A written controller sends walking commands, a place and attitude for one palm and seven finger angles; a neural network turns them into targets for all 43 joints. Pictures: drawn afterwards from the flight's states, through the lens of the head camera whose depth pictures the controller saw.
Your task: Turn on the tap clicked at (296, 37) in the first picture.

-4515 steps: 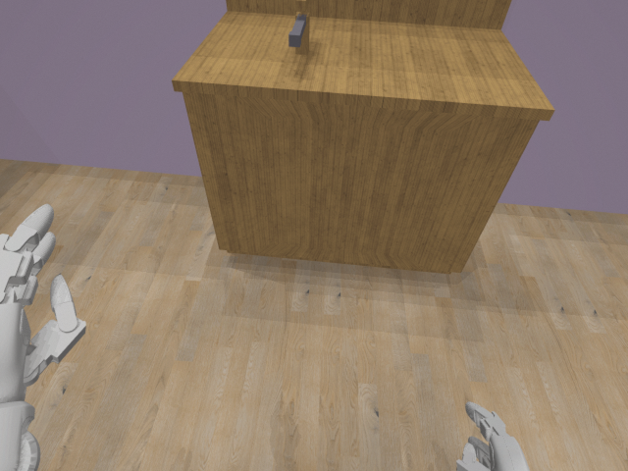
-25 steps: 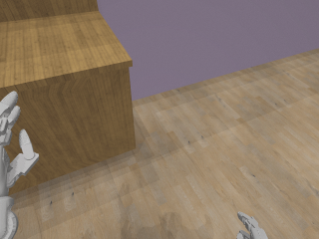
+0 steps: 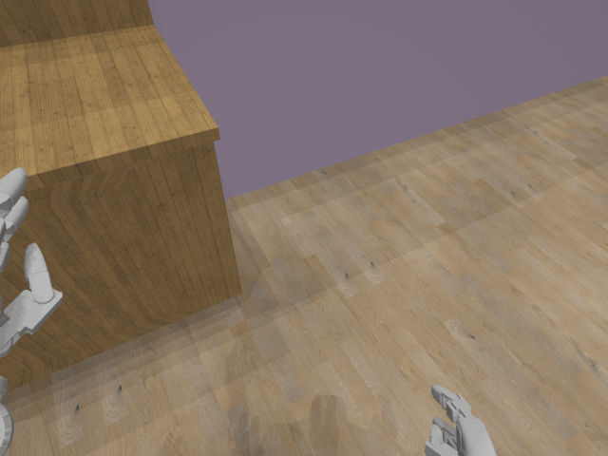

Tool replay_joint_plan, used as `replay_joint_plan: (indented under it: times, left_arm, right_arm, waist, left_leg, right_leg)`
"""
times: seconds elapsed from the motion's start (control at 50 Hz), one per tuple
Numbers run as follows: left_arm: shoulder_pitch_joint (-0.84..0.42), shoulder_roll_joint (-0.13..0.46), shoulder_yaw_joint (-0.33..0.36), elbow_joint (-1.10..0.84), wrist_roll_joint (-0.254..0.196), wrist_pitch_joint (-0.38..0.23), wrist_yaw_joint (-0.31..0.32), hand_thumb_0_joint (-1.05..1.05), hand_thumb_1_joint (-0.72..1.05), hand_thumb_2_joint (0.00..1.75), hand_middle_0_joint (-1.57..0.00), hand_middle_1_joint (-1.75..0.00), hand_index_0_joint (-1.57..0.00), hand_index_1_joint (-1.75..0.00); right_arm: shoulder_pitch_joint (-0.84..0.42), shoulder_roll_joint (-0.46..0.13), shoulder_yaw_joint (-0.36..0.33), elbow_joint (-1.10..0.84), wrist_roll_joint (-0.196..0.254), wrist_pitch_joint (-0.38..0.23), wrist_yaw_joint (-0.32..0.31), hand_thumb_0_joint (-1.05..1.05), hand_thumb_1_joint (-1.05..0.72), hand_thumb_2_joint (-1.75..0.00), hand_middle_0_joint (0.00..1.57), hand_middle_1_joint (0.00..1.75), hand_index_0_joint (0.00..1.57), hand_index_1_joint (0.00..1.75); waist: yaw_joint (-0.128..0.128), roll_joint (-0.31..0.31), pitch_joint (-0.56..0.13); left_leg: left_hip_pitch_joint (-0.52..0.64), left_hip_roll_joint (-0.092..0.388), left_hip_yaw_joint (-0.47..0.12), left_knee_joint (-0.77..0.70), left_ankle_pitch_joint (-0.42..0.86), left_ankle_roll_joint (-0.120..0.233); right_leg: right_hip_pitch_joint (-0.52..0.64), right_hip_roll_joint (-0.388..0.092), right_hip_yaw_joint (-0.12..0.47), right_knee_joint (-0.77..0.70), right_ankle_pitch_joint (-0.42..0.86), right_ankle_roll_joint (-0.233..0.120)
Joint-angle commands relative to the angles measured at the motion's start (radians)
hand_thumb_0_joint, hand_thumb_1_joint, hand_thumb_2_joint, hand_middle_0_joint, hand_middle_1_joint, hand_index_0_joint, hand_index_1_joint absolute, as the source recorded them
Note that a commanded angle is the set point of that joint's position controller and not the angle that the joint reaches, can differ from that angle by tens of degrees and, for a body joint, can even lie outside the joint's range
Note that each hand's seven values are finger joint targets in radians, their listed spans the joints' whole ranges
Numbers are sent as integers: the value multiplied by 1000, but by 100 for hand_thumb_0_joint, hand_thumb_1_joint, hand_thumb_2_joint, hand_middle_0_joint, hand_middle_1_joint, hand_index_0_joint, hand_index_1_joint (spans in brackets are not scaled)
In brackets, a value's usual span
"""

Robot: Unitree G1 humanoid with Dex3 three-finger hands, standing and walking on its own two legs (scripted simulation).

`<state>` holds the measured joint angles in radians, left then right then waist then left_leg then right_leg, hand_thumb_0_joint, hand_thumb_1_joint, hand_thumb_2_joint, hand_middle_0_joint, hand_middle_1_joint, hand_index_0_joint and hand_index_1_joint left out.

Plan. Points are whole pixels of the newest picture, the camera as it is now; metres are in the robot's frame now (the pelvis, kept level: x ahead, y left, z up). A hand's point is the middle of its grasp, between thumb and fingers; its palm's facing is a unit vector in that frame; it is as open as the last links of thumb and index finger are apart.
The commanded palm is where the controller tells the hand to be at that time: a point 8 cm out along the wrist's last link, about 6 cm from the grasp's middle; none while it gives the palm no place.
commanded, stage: come to a stop and stand still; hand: left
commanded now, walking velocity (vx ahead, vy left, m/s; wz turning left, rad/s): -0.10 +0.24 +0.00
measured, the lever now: out of the picture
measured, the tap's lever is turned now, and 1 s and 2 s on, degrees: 73 73 73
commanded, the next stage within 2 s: look again from close up in 1.10 s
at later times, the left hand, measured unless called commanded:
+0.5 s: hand (19, 256) +0.23 +0.28 +0.21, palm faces +0.55 -0.74 -0.38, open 7.4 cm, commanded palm +0.15 +0.27 +0.18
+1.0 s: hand (44, 271) +0.24 +0.28 +0.17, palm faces +0.36 -0.85 -0.39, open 7.4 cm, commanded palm +0.18 +0.32 +0.18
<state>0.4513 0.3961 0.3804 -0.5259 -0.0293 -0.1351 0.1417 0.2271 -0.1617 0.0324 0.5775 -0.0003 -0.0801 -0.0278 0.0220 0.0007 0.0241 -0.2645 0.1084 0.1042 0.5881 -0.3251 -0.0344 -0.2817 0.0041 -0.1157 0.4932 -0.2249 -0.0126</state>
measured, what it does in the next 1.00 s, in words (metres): steps on the spot: left foot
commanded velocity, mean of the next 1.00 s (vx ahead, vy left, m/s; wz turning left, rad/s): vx -0.01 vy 0.04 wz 0.00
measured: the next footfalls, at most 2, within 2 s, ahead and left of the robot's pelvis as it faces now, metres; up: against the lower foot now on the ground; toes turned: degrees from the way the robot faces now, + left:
left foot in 0.28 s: +0.05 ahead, +0.09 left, +0.00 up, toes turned +2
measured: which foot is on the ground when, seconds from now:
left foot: down 0.00-0.02, up 0.04-0.26, down 0.28-1.00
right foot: down 0.00-1.00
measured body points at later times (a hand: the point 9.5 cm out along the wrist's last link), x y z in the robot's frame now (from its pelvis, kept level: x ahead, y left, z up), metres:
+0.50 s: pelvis -0.01 -0.02 +0.00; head +0.02 -0.01 +0.45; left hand +0.20 +0.31 +0.23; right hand +0.18 -0.22 -0.08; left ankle +0.01 +0.09 -0.73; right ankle +0.03 -0.10 -0.73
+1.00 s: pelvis +0.02 +0.04 +0.01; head +0.05 +0.06 +0.45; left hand +0.22 +0.33 +0.19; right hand +0.18 -0.19 -0.07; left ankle +0.01 +0.09 -0.73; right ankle +0.03 -0.10 -0.73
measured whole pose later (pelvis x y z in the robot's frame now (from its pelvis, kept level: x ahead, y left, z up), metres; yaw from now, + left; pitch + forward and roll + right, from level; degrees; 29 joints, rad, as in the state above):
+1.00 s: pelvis +0.02 +0.04 +0.01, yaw -2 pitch +1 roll -1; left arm 0.45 0.36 0.39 -0.52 -0.02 -0.22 0.12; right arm 0.21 -0.21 0.01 0.56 -0.01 -0.12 -0.01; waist 0.01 -0.03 0.06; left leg -0.24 -0.05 0.09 0.50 -0.28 0.09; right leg -0.27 -0.02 -0.05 0.46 -0.22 0.02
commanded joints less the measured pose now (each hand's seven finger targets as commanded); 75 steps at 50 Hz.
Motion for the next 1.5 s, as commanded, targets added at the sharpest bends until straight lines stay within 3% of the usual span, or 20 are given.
replay_joint_plan:
  times: [0.0,0.04,0.08,0.14,0.2,0.28,0.32,0.36,0.38,0.4,0.42,0.48,0.54,0.58,0.62,0.68,0.8,0.88,1.04,1.48]
  left_arm:
    - [-26,152,93,-196,-19,-73,38,0,90,90,-20,-30,-20,-30]
    - [13,172,128,-216,-18,-89,50,0,90,90,-20,-30,-20,-30]
    - [59,178,155,-196,-13,-93,58,0,90,90,-20,-30,-20,-30]
    - [61,160,146,-189,-14,-98,65,0,90,90,-20,-30,-20,-30]
    - [20,148,117,-184,-11,-99,67,0,90,90,-20,-30,-20,-30]
    - [-39,144,75,-184,-6,-91,59,0,90,90,-20,-30,-20,-30]
    - [-60,124,53,-182,2,-93,57,0,90,90,-20,-30,-20,-30]
    - [-90,120,44,-166,7,-94,57,0,90,90,-20,-30,-20,-30]
    - [-1124,862,442,-386,12,-252,45,0,90,90,-20,-30,-20,-30]
    - [-732,351,267,67,21,-205,17,0,90,90,-20,-30,-20,-30]
    - [-566,234,148,103,15,-210,-12,0,90,90,-20,-30,-20,-30]
    - [-184,20,-7,121,-22,-179,-25,0,90,90,-20,-30,-20,-30]
    - [-123,113,52,-81,-21,-159,-12,0,90,90,-20,-30,-20,-30]
    - [-105,200,146,-128,-21,-154,-5,0,90,90,-20,-30,-20,-30]
    - [-90,194,172,-143,-21,-167,-7,0,90,90,-20,-30,-20,-30]
    - [-143,225,203,-216,-17,-180,-5,0,90,90,-20,-30,-20,-30]
    - [-55,122,109,-215,-14,-168,-8,0,90,90,-20,-30,-20,-30]
    - [-37,116,99,-209,-1,-151,-5,0,90,90,-20,-30,-20,-30]
    - [-82,108,96,-191,-5,-129,-6,0,90,90,-20,-30,-20,-30]
    - [-55,108,83,-164,-8,-101,15,0,90,90,-20,-30,-20,-30]
  right_arm:
    - [-73,-126,-64,-149,17,-51,-7,0,-90,-90,20,30,20,30]
    - [-100,-122,-56,-137,19,-45,-19,0,-90,-90,20,30,20,30]
    - [-124,-116,-41,-141,19,-29,-33,0,-90,-90,20,30,20,30]
    - [-120,-116,-44,-152,13,-16,-48,0,-90,-90,20,30,20,30]
    - [-105,-127,-53,-142,10,-16,-51,0,-90,-90,20,30,20,30]
    - [-109,-160,-70,-141,15,-23,-53,0,-90,-90,20,30,20,30]
    - [-117,-158,-53,-138,9,-21,-52,0,-90,-90,20,30,20,30]
    - [-115,-161,-50,-137,8,-26,-53,0,-90,-90,20,30,20,30]
    - [58,-145,30,-206,43,-88,-78,0,-90,-90,20,30,20,30]
    - [-114,-58,22,-153,30,-124,-36,0,-90,-90,20,30,20,30]
    - [-41,-103,-3,-146,5,-141,-19,0,-90,-90,20,30,20,30]
    - [-16,-157,-49,-160,19,-125,39,0,-90,-90,20,30,20,30]
    - [-36,-160,-45,-165,19,-101,46,0,-90,-90,20,30,20,30]
    - [-75,-169,-41,-174,7,-88,28,0,-90,-90,20,30,20,30]
    - [-84,-164,-34,-187,0,-86,14,0,-90,-90,20,30,20,30]
    - [-88,-158,-35,-201,-3,-93,-2,0,-90,-90,20,30,20,30]
    - [-51,-179,-59,-175,-2,-115,4,0,-90,-90,20,30,20,30]
    - [-49,-184,-69,-159,-3,-101,6,0,-90,-90,20,30,20,30]
    - [-76,-163,-58,-185,-4,-68,-9,0,-90,-90,20,30,20,30]
    - [-89,-158,-50,-196,-5,-51,-38,0,-90,-90,20,30,20,30]
  waist:
    - [-12,-151,-208]
    - [-5,-99,-201]
    - [-4,-42,-188]
    - [1,-127,-163]
    - [-7,-96,-153]
    - [-5,4,-121]
    - [-3,97,-118]
    - [0,78,-120]
    - [-84,163,69]
    - [5,95,-106]
    - [-3,115,-118]
    - [15,-71,-131]
    - [0,-138,-113]
    - [3,4,-82]
    - [0,94,-76]
    - [1,156,-102]
    - [-17,86,-211]
    - [-20,106,-197]
    - [-14,96,-135]
    - [-12,60,-155]
  left_leg:
    - [-180,-93,-37,218,-112,-9]
    - [-230,-69,-112,318,-148,3]
    - [-198,-60,-116,243,-122,2]
    - [-137,-80,-77,122,-40,7]
    - [-44,-84,-69,-14,47,15]
    - [66,-24,-125,-131,193,43]
    - [13,25,-206,-207,201,65]
    - [-54,25,-208,-224,162,64]
    - [-138,-21,-132,-199,51,56]
    - [-95,16,-124,-132,-12,69]
    - [-11,-50,-71,-77,-1,41]
    - [-56,-108,-64,9,-21,31]
    - [-13,-90,-87,-98,15,30]
    - [17,-72,-110,-194,45,29]
    - [-68,-13,-196,-312,2,47]
    - [-94,6,-201,-320,49,53]
    - [75,-17,-150,-165,502,-6]
    - [101,-6,-151,-162,592,-29]
    - [36,1,-145,-230,364,-37]
    - [-21,-41,-140,-222,241,3]
  right_leg:
    - [255,-294,363,-135,486,-133]
    - [274,-346,350,-117,528,-163]
    - [239,-322,292,-91,522,-153]
    - [203,-288,253,-109,434,-121]
    - [152,-282,242,-110,321,-93]
    - [35,-186,223,-114,50,-25]
    - [77,-109,163,-81,26,-5]
    - [151,-93,150,-84,66,0]
    - [-11,-70,120,-50,-154,34]
    - [-59,-78,92,-31,-213,-8]
    - [-20,-76,203,-91,-48,-47]
    - [114,-210,347,-200,21,-57]
    - [98,-191,263,-212,-50,-67]
    - [44,-111,196,-175,-87,-36]
    - [116,-43,127,-93,-40,-9]
    - [179,-34,90,-34,59,-3]
    - [171,-45,84,-22,283,-16]
    - [127,-36,72,-11,248,-14]
    - [132,-23,78,-35,158,-9]
    - [208,-56,121,-90,220,-14]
